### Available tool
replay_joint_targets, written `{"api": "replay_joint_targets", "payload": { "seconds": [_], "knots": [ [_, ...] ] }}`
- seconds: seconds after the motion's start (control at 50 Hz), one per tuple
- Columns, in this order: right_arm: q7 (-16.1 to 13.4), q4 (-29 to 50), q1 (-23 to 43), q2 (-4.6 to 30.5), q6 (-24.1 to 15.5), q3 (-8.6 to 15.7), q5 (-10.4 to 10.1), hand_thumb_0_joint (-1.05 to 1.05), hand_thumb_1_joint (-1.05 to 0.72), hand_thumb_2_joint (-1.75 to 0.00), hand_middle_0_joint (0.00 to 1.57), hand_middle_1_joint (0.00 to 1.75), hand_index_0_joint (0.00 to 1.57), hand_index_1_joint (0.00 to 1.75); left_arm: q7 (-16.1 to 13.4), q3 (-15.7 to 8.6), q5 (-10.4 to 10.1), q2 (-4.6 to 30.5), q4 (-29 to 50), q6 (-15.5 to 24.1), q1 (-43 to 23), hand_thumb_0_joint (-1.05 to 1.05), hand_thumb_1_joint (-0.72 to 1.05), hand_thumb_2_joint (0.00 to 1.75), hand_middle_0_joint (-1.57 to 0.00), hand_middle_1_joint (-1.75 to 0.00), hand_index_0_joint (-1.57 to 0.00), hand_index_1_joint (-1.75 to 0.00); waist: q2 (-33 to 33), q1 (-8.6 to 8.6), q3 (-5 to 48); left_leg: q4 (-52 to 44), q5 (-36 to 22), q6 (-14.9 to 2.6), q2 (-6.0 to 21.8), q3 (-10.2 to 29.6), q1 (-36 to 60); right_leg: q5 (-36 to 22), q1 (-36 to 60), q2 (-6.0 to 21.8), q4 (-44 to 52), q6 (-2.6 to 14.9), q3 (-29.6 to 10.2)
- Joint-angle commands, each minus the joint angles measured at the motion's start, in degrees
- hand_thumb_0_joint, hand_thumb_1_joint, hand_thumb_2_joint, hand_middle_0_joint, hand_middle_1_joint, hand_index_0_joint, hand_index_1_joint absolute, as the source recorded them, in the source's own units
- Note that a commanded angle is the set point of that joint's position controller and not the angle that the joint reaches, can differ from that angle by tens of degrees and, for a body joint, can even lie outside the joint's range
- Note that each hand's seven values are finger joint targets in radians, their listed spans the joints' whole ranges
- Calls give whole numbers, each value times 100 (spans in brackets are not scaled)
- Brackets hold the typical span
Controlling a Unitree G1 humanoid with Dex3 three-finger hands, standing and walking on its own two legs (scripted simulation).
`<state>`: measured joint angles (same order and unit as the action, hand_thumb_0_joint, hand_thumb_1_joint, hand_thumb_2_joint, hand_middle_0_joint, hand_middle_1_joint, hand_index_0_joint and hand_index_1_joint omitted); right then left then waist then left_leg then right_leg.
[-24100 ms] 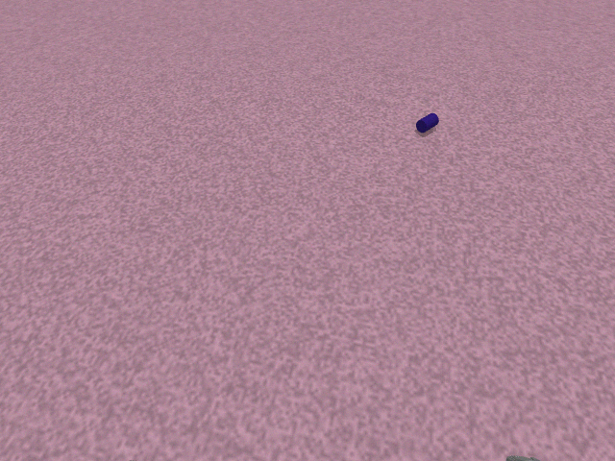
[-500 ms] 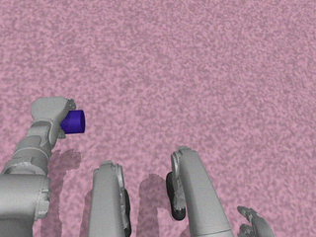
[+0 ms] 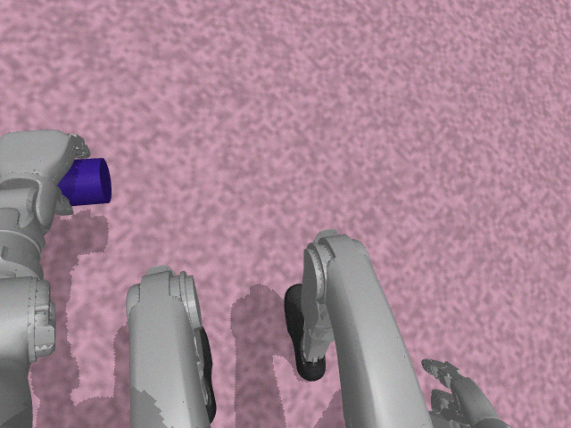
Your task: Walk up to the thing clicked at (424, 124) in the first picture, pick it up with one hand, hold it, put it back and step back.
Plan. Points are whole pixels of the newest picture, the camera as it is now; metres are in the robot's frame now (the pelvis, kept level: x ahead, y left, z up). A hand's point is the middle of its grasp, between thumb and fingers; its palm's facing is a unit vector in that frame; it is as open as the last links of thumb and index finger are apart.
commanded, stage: crouch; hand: left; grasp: from above
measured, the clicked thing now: (69, 183) +0.47 +0.26 -0.21
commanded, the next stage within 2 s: lower in 0.40 s
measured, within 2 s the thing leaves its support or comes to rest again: neither
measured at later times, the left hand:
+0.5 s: hand (67, 183) +0.47 +0.26 -0.22, palm faces -0.49 +0.01 -0.87, open 9.2 cm
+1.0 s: hand (81, 191) +0.48 +0.26 -0.28, palm faces -0.49 -0.01 -0.87, open 9.2 cm
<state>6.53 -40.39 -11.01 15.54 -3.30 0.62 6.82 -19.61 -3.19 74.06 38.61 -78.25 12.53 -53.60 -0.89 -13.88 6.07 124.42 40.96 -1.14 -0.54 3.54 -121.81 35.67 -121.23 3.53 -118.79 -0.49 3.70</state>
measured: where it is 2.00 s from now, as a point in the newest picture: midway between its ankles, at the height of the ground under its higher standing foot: (254, 368)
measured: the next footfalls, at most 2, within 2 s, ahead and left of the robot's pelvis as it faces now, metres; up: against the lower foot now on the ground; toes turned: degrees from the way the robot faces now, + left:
none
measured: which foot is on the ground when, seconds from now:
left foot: down 0.00-1.00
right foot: down 0.00-1.00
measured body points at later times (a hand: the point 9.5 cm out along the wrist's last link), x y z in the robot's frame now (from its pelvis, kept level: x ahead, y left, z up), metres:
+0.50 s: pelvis -0.01 +0.00 -0.04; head +0.25 +0.05 +0.32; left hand +0.49 +0.26 -0.17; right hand +0.01 -0.28 -0.14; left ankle +0.07 +0.11 -0.37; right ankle +0.10 -0.13 -0.37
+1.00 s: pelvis +0.00 +0.00 -0.07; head +0.27 +0.07 +0.27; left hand +0.50 +0.26 -0.23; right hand +0.00 -0.28 -0.16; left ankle +0.07 +0.11 -0.37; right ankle +0.10 -0.13 -0.37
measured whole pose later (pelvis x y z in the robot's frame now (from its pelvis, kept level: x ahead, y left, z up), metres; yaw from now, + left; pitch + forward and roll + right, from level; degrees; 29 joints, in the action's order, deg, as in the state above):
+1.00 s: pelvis +0.00 +0.00 -0.07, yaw -3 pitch +36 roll -9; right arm 9.6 -39.9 -11.0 17.0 -4.6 -4.9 10.1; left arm -25.3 -6.9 78.7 47.7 -86.7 16.0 -58.5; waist 1.7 -18.1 -1.4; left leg 138.6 41.5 -1.5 -0.7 6.0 -133.5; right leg 35.0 -131.5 3.3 -130.5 -0.9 5.5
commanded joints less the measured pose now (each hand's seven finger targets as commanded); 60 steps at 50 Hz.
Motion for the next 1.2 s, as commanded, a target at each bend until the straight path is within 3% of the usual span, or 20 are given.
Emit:
{"api": "replay_joint_targets", "payload": {
  "seconds": [0.0, 0.04, 0.2, 0.26, 0.34, 0.5, 0.56, 0.62, 0.68, 0.8, 0.84, 0.92, 1.0, 1.02, 1.04, 1.06, 1.08, 1.1, 1.16, 1.18],
  "knots": [
    [-51, 33, -1375, 1384, 0, 465, -28, 0, -90, -90, 20, 30, 20, 30, -259, -322, -68, 1619, 995, 77, -2277, 0, 82, 49, -124, -20, -121, -23, -1661, -31, 4289, -1311, -1740, 55, -112, -90, 3151, -1221, 1920, -234, 913, 272, 149],
    [-28, 17, -1412, 1364, -15, 449, -13, 0, -90, -90, 20, 30, 20, 30, -272, -261, -45, 1483, 837, 91, -2253, 0, 85, 50, -125, -23, -123, -25, -1740, -69, 4054, -1285, -1620, 76, -90, -47, 3190, -1096, 1656, -207, 853, 280, 157],
    [-13, -34, -1467, 1488, -27, 346, 41, 0, -90, -90, 20, 30, 20, 30, -429, -427, 92, 1919, 635, 188, -2551, 0, 88, 51, -128, -21, -126, -24, -1716, -138, 4085, -1032, -1377, 33, -121, -113, 2829, -1033, 1578, -204, 645, 258, 185],
    [-7, -54, -1450, 1496, -29, 304, 64, 0, -90, -90, 20, 30, 20, 30, -461, -388, 141, 1913, 607, 202, -2625, 0, 90, 52, -130, -21, -127, -24, -1840, -158, 4090, -956, -1352, 39, -122, -114, 2831, -1016, 1447, -217, 570, 268, 205],
    [25, -50, -1475, 1509, -40, 203, 95, 0, -90, -90, 20, 30, 20, 30, -464, -392, 148, 2010, 436, 203, -2692, 0, 94, 53, -134, -23, -130, -26, -1769, -242, 3954, -818, -1263, -4, -137, -143, 2573, -999, 1500, -237, 510, 254, 225],
    [49, -37, -1508, 1541, -17, 134, 105, 0, -91, -90, 20, 30, 20, 30, -442, -399, 114, 2115, 458, 195, -2555, 0, 92, 59, -138, -21, -132, -28, -1741, -227, 4028, -641, -1428, -20, -133, -184, 2352, -1192, 1700, -268, 415, 234, 254],
    [66, -70, -1504, 1546, -19, 75, 119, 0, -91, -90, 20, 30, 20, 30, -434, -352, 130, 2076, 171, 212, -2571, 0, 91, 59, -138, -20, -131, -28, -1658, -347, 3556, -553, -1280, -40, -129, -156, 2067, -1074, 1486, -270, 388, 229, 290],
    [82, -85, -1480, 1573, -34, 13, 134, 0, -90, -90, 20, 30, 20, 30, -453, -275, 182, 2052, 9, 287, -2522, 0, 88, 56, -136, -16, -129, -24, -1682, -377, 3497, -465, -1321, -23, -122, -102, 2025, -1099, 1411, -291, 267, 237, 339],
    [115, -88, -1475, 1638, -58, 9, 155, 0, -90, -90, 20, 30, 20, 30, -510, -405, 249, 2318, 91, 321, -2625, 0, 86, 53, -134, -17, -127, -24, -1812, -361, 3561, -392, -1393, -5, -116, -87, 2177, -1133, 1293, -290, 158, 240, 369],
    [174, -58, -1463, 1721, -97, 34, 261, 0, -90, -90, 20, 30, 20, 30, -700, -551, 302, 2425, 315, 417, -2752, 0, 89, 51, -135, -15, -129, -21, -2203, -477, 3629, -293, -1507, 75, -86, 23, 2402, -1189, 993, -269, -74, 248, 467],
    [189, -7, -1434, 1703, -91, 12, 260, 0, -90, -90, 20, 30, 20, 30, -743, -519, 321, 2350, 242, 384, -2458, 0, 87, 53, -135, -14, -128, -22, -2242, -405, 3771, -275, -1606, 69, -89, 12, 2467, -1273, 1085, -290, -114, 244, 476],
    [201, -42, -1416, 1735, -106, -14, 296, 0, -90, -90, 20, 30, 20, 30, -884, -639, 325, 2525, 167, 324, -2459, 0, 87, 54, -134, -12, -128, -19, -2192, -450, 3686, -131, -1595, 47, -96, -35, 2233, -1321, 1117, -294, -168, 234, 480],
    [237, -115, -1486, 1779, -152, -112, 338, 0, -90, -90, 20, 30, 20, 30, -907, -618, 360, 2638, 107, 351, -2811, 0, 84, 54, -132, -13, -125, -20, -2151, -630, 3488, 106, -1575, 3, -85, -39, 2058, -1358, 1118, -335, -216, 217, 510],
    [240, -114, -1429, 1759, -166, -129, 341, 0, -89, -89, 20, 30, 20, 30, -917, -616, 362, 2685, 141, 373, -2803, 0, 84, 53, -131, -13, -125, -20, -2091, -555, 3537, 139, -1525, -12, -84, -48, 1938, -1324, 1197, -360, -237, 238, 516],
    [258, -115, -1423, 1764, -181, -192, 340, 0, -90, -90, 20, 30, 20, 30, -906, -491, 387, 2497, -367, 313, -2438, 0, 82, 52, -130, -14, -124, -20, -2035, -572, 3296, 151, -1489, -13, -100, -73, 1830, -1303, 1156, -359, -229, 234, 513],
    [261, -2, -1377, 1877, -210, -118, 376, 0, -89, -89, 20, 30, 20, 30, -947, -812, 358, 2898, 235, 408, -2879, 0, 84, 52, -129, -14, -124, -19, -2078, -625, 3386, 190, -1546, 6, -85, -39, 1846, -1317, 1143, -343, -247, 226, 562],
    [249, -7, -1446, 1912, -203, -148, 370, 0, -89, -89, 20, 30, 20, 30, -955, -840, 421, 2933, -38, 383, -2368, 0, 84, 52, -129, -14, -124, -20, -2162, -491, 3398, 76, -1690, 41, -95, 19, 1995, -1371, 1179, -323, -307, 232, 600],
    [256, 75, -1340, 1893, -203, -124, 369, 0, -89, -89, 20, 30, 20, 30, -963, -884, 424, 2983, 69, 397, -2390, 0, 83, 51, -129, -14, -124, -20, -2228, -466, 3556, 92, -1710, 48, -75, 12, 2057, -1381, 1228, -355, -337, 246, 607],
    [302, 82, -1366, 1982, -184, -122, 419, 0, -89, -89, 20, 30, 20, 30, -968, -922, 460, 2876, -260, 410, -2343, 0, 86, 51, -128, -17, -124, -21, -2189, -627, 3380, 210, -1801, 66, -65, 66, 1993, -1454, 1125, -357, -396, 243, 687],
    [314, 126, -1319, 1886, -200, -178, 404, 0, -89, -90, 20, 30, 20, 30, -941, -768, 461, 2712, -279, 405, -2371, 0, 85, 52, -128, -17, -124, -21, -2190, -625, 3390, 220, -1713, 33, -68, 41, 1919, -1439, 1195, -382, -376, 231, 662]
  ]
}}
